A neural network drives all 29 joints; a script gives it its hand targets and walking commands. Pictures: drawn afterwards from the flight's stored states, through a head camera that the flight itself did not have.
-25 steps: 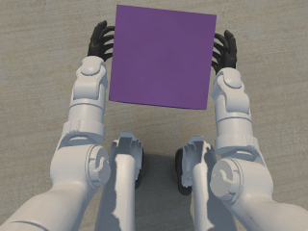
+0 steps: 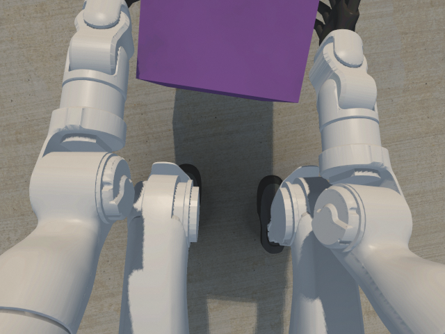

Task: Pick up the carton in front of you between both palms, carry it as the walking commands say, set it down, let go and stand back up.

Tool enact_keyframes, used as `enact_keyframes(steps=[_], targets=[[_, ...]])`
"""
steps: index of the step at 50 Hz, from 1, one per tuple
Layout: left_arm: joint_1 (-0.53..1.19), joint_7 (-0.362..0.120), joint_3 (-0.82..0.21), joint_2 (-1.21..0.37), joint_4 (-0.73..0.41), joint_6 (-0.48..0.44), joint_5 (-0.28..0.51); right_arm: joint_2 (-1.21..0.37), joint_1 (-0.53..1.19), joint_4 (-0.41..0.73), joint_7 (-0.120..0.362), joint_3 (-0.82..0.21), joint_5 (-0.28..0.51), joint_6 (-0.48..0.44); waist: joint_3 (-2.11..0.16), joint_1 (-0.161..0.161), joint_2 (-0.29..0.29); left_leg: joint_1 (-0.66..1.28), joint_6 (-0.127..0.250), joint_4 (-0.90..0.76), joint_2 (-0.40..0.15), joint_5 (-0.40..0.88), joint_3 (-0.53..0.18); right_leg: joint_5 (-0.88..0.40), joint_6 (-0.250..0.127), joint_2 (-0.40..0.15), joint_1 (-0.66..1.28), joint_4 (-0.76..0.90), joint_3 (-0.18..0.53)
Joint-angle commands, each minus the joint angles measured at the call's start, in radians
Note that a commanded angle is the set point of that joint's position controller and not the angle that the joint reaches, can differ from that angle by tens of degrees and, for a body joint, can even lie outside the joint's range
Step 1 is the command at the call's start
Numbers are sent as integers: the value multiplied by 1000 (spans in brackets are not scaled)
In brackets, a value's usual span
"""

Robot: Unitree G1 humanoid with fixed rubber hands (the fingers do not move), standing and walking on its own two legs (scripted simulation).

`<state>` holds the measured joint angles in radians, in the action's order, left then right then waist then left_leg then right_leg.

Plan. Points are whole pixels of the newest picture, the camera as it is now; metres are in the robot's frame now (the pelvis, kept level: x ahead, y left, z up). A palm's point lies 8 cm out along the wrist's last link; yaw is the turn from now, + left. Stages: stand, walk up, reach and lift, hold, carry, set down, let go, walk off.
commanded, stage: set down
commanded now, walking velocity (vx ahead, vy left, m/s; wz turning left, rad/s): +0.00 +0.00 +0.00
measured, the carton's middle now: (224, 30) +0.52 +0.06 -0.24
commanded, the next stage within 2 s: none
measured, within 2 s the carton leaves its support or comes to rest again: rests again in 0.56 s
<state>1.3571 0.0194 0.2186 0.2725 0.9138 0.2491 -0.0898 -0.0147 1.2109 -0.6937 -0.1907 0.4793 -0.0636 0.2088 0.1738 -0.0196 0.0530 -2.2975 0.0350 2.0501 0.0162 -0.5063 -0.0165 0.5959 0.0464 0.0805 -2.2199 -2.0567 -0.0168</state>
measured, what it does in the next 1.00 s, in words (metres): stands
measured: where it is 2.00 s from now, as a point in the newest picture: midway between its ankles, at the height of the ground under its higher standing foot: (229, 222)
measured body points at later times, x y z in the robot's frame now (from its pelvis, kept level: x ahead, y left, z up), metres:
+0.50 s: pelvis +0.00 +0.00 -0.04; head +0.35 +0.05 +0.24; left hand +0.54 +0.20 -0.20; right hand +0.54 -0.10 -0.19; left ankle +0.11 +0.11 -0.37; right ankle +0.10 -0.12 -0.37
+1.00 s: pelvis -0.01 -0.01 -0.04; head +0.35 +0.05 +0.22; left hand +0.54 +0.20 -0.21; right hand +0.54 -0.11 -0.20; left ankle +0.11 +0.11 -0.37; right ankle +0.10 -0.12 -0.37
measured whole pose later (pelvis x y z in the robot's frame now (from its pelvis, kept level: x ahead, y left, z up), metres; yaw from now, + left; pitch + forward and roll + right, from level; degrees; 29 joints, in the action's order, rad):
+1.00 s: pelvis -0.01 -0.01 -0.04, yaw -1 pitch +36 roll -3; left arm 1.47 -0.10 0.27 0.33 1.09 0.20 -0.12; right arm 0.12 1.38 -0.98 -0.09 0.46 -0.06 0.16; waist 0.33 -0.03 0.08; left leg -2.30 0.03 2.21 -0.02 -0.54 -0.02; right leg 0.61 0.05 0.13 -2.24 -2.21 -0.02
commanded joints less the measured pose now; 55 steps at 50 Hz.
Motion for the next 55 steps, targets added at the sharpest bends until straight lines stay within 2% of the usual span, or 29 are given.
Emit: enact_keyframes(steps=[1,4,7,11,17,25,32,47,55], targets=[[519,-227,-389,-876,-91,-43,146,-780,713,49,233,-544,127,-23,-1274,-27,-113,871,-39,-104,75,391,19,-302,0,104,457,90,-76],[579,-219,-432,-877,-152,-54,190,-817,712,59,225,-588,177,-27,-1359,-49,-128,923,-42,-73,76,454,32,-354,-2,109,502,62,-79],[549,-220,-433,-885,-126,-51,189,-846,663,-13,238,-557,185,-19,-1306,-44,-158,946,-39,-54,72,502,20,-354,-4,113,413,44,-80],[484,-238,-388,-906,-52,-40,161,-817,664,-39,261,-514,148,-10,-1138,-31,-135,816,-34,-53,73,413,16,-281,-7,111,331,39,-79],[527,-245,-352,-877,-17,-63,159,-795,679,-69,261,-477,131,-29,-1038,-24,-110,706,-24,-39,70,353,14,-267,-12,107,327,25,-73],[565,-248,-306,-798,33,-84,145,-769,672,-155,270,-418,120,-33,-939,-47,-83,639,-8,-33,59,278,8,-217,-14,105,306,11,-65],[538,-256,-265,-748,73,-86,121,-750,678,-200,284,-398,121,-36,-850,-60,-33,599,9,-23,52,252,-6,-194,-13,103,260,5,-61],[417,-284,-146,-626,180,-55,10,-617,590,-294,297,-305,52,-21,-615,-72,-24,477,28,-21,41,165,-19,-125,-21,98,192,13,-40],[406,-262,-105,-497,212,-66,-16,-499,548,-320,274,-252,25,-33,-586,-71,-26,480,19,-22,29,126,-19,-101,-7,88,223,11,-45]])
